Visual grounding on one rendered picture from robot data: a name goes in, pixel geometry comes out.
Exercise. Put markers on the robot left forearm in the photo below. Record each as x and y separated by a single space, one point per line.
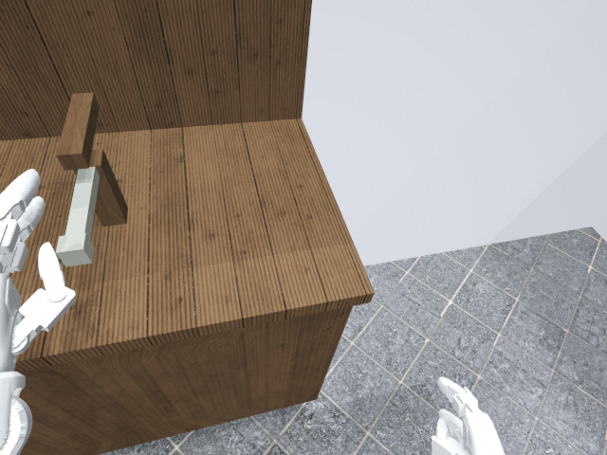
15 414

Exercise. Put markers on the counter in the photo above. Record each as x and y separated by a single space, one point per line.
223 272

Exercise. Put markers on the robot left hand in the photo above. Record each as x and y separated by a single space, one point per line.
20 213

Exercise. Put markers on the robot right hand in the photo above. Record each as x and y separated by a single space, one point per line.
476 435

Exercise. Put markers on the tap lever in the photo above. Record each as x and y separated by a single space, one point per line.
75 247

